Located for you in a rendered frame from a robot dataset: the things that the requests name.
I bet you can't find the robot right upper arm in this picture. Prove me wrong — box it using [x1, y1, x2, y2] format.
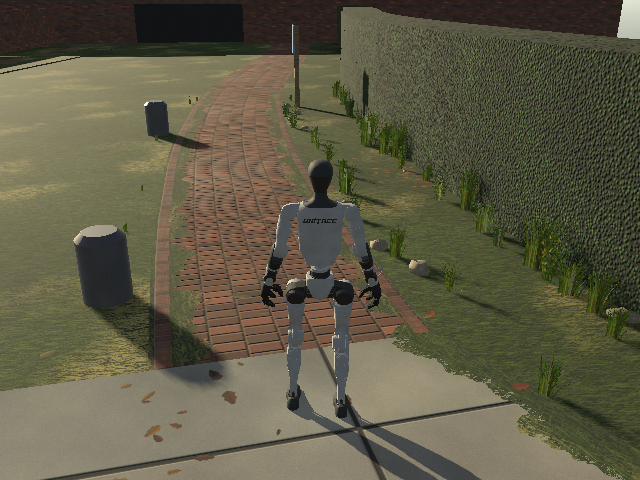
[341, 203, 368, 258]

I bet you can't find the left robot forearm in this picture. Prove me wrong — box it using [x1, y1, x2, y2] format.
[263, 243, 283, 286]

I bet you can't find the right robot forearm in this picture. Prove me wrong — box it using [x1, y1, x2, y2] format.
[358, 242, 379, 287]

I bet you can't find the robot left upper arm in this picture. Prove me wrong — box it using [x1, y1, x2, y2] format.
[273, 202, 299, 258]

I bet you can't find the robot left hand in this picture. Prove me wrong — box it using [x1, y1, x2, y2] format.
[260, 282, 283, 307]

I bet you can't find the robot left thigh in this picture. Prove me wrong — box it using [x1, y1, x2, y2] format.
[286, 278, 306, 347]

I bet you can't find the robot right hand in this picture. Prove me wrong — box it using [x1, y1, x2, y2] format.
[359, 282, 382, 309]

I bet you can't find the robot torso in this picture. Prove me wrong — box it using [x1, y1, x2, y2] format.
[297, 198, 344, 300]

